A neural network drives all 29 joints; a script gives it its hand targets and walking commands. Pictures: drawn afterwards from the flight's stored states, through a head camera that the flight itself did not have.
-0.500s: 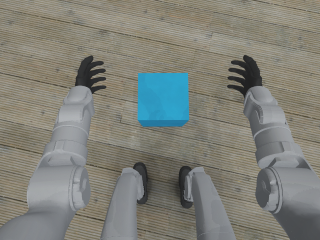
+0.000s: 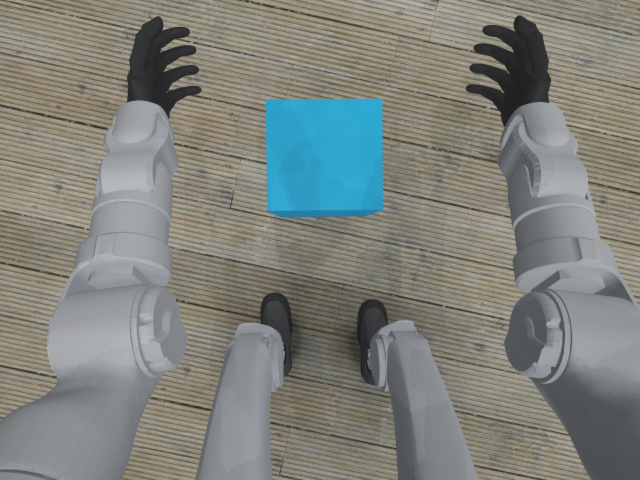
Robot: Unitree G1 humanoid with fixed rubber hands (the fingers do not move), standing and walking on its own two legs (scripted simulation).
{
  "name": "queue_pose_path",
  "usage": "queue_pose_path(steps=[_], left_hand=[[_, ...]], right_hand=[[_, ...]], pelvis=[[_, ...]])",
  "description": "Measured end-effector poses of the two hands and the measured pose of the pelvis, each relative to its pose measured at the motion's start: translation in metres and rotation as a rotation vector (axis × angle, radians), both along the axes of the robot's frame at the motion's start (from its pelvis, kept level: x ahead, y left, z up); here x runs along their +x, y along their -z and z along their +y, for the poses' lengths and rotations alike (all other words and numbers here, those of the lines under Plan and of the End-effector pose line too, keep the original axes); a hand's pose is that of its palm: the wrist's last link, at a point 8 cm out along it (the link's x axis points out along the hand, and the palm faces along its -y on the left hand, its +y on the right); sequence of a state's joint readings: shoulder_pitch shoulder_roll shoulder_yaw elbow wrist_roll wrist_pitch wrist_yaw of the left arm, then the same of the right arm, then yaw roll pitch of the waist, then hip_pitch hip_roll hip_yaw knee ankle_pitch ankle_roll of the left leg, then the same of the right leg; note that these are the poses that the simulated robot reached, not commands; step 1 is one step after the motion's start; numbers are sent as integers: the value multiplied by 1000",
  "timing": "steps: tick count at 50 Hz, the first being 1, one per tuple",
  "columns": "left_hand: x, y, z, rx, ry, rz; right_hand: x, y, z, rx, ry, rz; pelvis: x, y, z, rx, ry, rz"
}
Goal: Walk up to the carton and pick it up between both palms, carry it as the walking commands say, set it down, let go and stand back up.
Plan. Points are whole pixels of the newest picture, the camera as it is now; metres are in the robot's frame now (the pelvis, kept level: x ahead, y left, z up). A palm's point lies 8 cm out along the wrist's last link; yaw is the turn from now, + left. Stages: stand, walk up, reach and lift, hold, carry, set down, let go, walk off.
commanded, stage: reach and lift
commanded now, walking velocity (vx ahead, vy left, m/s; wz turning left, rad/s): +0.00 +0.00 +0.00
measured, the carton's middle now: (323, 166) +0.51 +0.00 -0.52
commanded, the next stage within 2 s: none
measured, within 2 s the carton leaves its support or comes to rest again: neither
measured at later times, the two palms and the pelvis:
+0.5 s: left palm (196, 137) +0.52 +0.19 -0.28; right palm (460, 135) +0.51 -0.20 -0.27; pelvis -0.03 +0.00 -0.15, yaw +0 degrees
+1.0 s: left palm (224, 159) +0.51 +0.18 -0.42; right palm (428, 160) +0.50 -0.19 -0.41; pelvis -0.05 +0.00 -0.25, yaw +0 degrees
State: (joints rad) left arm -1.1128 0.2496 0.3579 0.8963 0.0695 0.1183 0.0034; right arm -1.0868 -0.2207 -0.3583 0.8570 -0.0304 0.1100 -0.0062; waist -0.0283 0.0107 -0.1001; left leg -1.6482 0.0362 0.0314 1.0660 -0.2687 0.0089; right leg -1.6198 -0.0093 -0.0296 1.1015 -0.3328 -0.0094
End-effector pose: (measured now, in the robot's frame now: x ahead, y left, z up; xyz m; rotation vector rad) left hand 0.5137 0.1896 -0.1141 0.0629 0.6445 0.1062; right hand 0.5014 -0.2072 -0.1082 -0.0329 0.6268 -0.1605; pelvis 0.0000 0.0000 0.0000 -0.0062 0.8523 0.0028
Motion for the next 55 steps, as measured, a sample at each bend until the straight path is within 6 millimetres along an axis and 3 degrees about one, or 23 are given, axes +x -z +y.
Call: queue_pose_path(steps=[6,17,25,39,55], left_hand=[[1,31,0,3,-4,15],[2,114,3,12,-30,2],[2,163,3,13,-35,10],[1,240,-5,4,-33,36],[-5,327,-6,4,-32,91]], right_hand=[[1,33,3,6,10,20],[4,113,5,-1,19,9],[5,162,6,-7,21,20],[2,243,11,-4,29,54],[-5,332,15,8,16,110]], pelvis=[[-9,32,0,-4,-3,11],[-21,108,1,-4,-6,16],[-27,151,2,-5,-3,3],[-39,212,3,-1,0,-66],[-48,266,-1,1,6,-185]])
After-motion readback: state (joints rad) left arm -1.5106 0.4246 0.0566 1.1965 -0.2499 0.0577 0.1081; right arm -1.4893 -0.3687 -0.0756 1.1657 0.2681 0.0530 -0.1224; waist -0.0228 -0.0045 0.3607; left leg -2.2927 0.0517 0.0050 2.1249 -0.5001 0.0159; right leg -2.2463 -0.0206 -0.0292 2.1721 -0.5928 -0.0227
